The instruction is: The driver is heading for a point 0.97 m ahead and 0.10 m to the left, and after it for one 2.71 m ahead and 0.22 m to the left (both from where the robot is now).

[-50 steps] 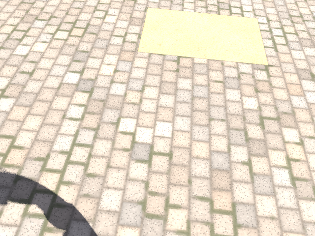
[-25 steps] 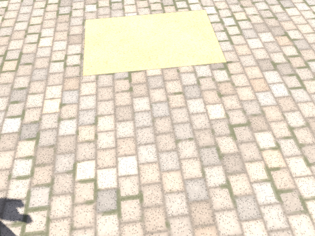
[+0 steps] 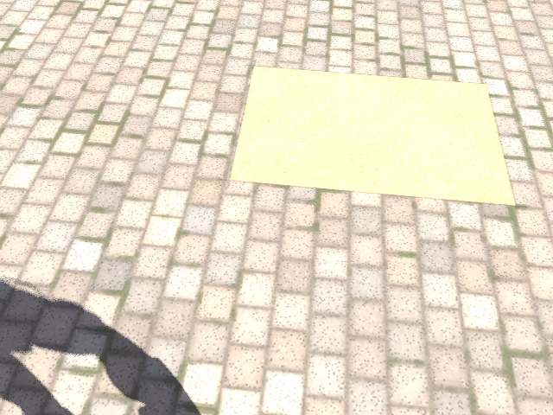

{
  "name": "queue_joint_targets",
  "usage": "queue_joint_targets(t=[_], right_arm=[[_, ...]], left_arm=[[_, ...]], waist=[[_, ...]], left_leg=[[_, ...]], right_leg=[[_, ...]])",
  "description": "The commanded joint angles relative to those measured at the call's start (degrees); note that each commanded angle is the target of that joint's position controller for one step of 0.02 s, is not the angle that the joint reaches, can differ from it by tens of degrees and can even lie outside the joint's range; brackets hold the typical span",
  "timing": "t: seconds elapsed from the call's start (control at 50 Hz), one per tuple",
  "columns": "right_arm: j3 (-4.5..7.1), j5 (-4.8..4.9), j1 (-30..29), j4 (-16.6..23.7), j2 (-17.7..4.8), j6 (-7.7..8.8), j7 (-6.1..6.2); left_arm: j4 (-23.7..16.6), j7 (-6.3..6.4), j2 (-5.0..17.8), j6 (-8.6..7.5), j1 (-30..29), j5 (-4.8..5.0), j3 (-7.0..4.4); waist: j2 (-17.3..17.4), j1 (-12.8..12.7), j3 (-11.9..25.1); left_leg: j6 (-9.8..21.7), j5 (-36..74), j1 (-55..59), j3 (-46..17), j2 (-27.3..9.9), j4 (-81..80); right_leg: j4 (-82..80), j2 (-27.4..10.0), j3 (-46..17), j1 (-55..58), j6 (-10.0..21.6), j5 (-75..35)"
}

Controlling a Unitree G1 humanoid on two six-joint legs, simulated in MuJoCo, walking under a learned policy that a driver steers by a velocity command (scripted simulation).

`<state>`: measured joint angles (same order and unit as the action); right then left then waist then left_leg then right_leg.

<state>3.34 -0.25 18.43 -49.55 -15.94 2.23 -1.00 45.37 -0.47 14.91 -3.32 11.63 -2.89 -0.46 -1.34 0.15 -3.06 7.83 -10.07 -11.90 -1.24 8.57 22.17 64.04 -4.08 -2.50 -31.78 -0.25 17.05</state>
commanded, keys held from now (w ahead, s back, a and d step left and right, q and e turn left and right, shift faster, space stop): w+q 0.52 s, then w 0.28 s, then w+e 0.20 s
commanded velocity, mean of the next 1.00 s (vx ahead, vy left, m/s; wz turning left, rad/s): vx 0.50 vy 0.00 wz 0.37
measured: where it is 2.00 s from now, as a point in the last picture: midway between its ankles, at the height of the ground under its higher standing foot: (220, 231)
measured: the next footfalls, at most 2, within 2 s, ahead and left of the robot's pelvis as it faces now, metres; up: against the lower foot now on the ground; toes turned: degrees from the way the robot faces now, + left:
right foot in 0.30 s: +0.36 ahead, -0.12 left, +0.00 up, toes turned +13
left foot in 0.82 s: +0.52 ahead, +0.18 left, +0.00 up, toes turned +27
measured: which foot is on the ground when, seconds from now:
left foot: down 0.00-0.30, up 0.32-0.80, down 0.82-1.00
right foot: up 0.00-0.28, down 0.30-0.84, up 0.86-1.00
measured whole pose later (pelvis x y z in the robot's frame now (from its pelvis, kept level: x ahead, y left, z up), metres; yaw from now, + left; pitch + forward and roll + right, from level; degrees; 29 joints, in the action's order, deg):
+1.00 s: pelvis +0.50 +0.09 +0.00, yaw +22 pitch +0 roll -1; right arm 1.6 -1.4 14.0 -47.8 -13.1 3.9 -0.3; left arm 51.0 -1.1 14.1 -1.6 20.0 -1.1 -2.4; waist -1.6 -1.4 -2.2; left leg 4.8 -11.2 -11.2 6.3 2.1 21.8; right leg 63.3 -3.5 -0.9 -26.8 2.9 17.4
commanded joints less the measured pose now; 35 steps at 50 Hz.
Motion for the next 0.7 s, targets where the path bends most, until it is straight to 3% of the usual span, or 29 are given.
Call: queue_joint_targets(t=[0.02,0.1,0.2,0.24,0.28,0.3,0.32,0.34,0.36,0.38,0.4,0.42,0.46,0.52,0.58,0.64,0.7], right_arm=[[2.05,0.29,1.2,3.0,-8.4,1.39,0.3],[2.39,0.45,6.1,2.1,-8.4,0.95,0.57],[2.73,-0.6,9.8,2.1,-9.1,0.48,1.35],[2.99,-0.85,7.4,3.1,-9.9,0.53,1.82],[3.15,-0.81,3.9,4.1,-10.8,0.92,1.51],[2.8,-0.13,3.4,4.3,-9.7,1.44,0.87],[1.4,0.33,4.9,6.0,-4.7,2.02,0.73],[0.97,1.32,11.9,7.6,-2.9,1.56,0.7],[1.43,-0.76,9.6,5.0,-7.5,0.31,1.32],[1.63,-1.21,4.9,5.4,-7.9,0.08,0.66],[1.48,-1.13,3.1,5.8,-6.6,-0.09,0.16],[1.47,-1.71,2.0,6.0,-6.1,-0.61,-0.4],[1.23,-1.97,2.0,6.3,-5.0,-1.75,-1.29],[0.89,-1.99,-2.4,8.4,-4.0,-2.35,-2.14],[0.19,-2.02,-7.8,10.3,-2.7,-2.04,-2.51],[-1.0,-1.92,-13.3,11.7,-1.0,-1.43,-2.86],[-1.66,-2.06,-18.4,13.1,-0.9,-1.06,-3.02]], left_arm=[[-3.9,-0.28,4.4,0.95,0.6,-0.22,-0.92],[-7.1,-0.55,4.0,0.85,-8.7,0.29,-0.55],[-10.3,-0.73,4.6,-0.04,-16.1,1.02,-0.11],[-10.1,-0.57,6.0,-0.54,-13.5,1.22,-0.45],[-7.1,0.29,8.5,-1.23,-3.3,1.39,-1.53],[-5.6,1.07,10.7,-2.04,4.1,0.76,-2.37],[-5.5,2.16,14.7,-2.17,13.2,-0.46,-3.35],[-5.8,2.18,18.4,-0.98,9.8,-0.44,-4.45],[-6.4,1.86,12.3,-0.3,6.1,0.4,-3.86],[-6.9,1.59,7.6,-0.33,3.2,0.91,-2.69],[-6.5,1.32,5.9,-0.49,1.9,0.67,-2.23],[-5.7,1.41,5.6,-0.86,2.5,0.8,-2.11],[-4.3,1.1,5.6,-1.94,4.2,1.37,-2.26],[-3.0,0.64,6.1,-2.97,5.9,1.96,-2.77],[-1.1,0.31,5.7,-3.01,8.4,1.67,-2.79],[0.4,-0.06,5.9,-2.93,9.4,1.81,-2.81],[2.6,0.13,7.4,-2.47,12.8,1.94,-3.08]], waist=[[3.2,-1.3,0.9],[4.7,2.7,0.9],[5.4,5.5,1.3],[6.0,3.3,1.8],[5.4,-1.7,5.7],[1.9,-5.5,10.5],[-5.5,-7.7,19.5],[-18.4,-2.2,22.2],[-6.1,-1.5,13.7],[-0.6,-1.8,7.3],[0.0,-1.0,4.2],[-2.4,-0.6,2.9],[-4.9,0.2,2.9],[-4.2,0.3,2.4],[-3.6,-0.6,0.9],[-3.9,-1.5,-0.2],[-3.9,-3.0,-1.1]], left_leg=[[8.3,16.7,-2.0,-14.5,-13.9,-11.2],[5.0,18.5,2.9,-15.1,-12.2,-9.3],[4.3,24.2,10.5,-19.3,-14.1,-4.4],[2.8,25.0,10.0,-21.3,-15.0,-2.0],[0.4,31.6,6.3,-21.0,-12.8,6.8],[-1.0,27.8,1.9,-17.9,-9.2,18.0],[-1.8,6.1,-5.1,-12.0,-5.9,33.9],[-3.2,-24.3,-21.1,-6.4,1.2,45.0],[-3.0,-18.8,-26.0,-6.1,-5.2,49.7],[-3.3,-13.0,-25.0,-5.4,-6.8,48.3],[-3.9,-10.3,-23.7,-4.8,-8.4,46.4],[-4.4,-9.4,-22.7,-4.2,-9.7,44.9],[-5.0,-7.9,-21.4,-3.1,-10.2,44.6],[-5.6,-3.8,-25.9,-2.6,-11.2,43.6],[-6.3,1.2,-28.3,-2.5,-10.9,36.7],[-6.1,7.0,-24.0,0.5,-10.3,23.9],[-4.8,5.7,-20.1,4.1,-9.8,15.8]], right_leg=[[-6.4,-0.7,2.2,-2.1,-2.4,-5.5],[-18.5,0.4,2.6,-4.7,-3.2,-14.8],[-27.6,3.1,1.8,-4.6,-2.0,-14.8],[-32.1,3.9,0.6,1.8,-0.6,-12.2],[-36.3,6.2,1.2,17.4,1.4,-8.6],[-39.0,2.1,-2.0,29.3,3.4,-8.4],[-40.1,-13.2,-16.7,42.0,6.0,2.9],[-47.7,-23.0,-42.8,48.6,12.8,7.0],[-47.7,-20.7,-39.7,41.2,12.5,14.2],[-48.7,-17.3,-29.6,33.8,11.0,10.6],[-50.2,-14.5,-21.8,29.1,9.9,2.1],[-51.0,-12.4,-16.1,26.6,9.0,-3.8],[-52.1,-10.5,-9.5,24.7,8.5,-12.7],[-54.0,-11.0,-3.8,26.0,9.4,-19.3],[-55.2,-9.6,0.9,26.3,9.8,-23.1],[-55.5,-7.6,5.7,25.4,8.8,-24.5],[-55.1,-9.2,6.6,27.8,8.7,-26.8]])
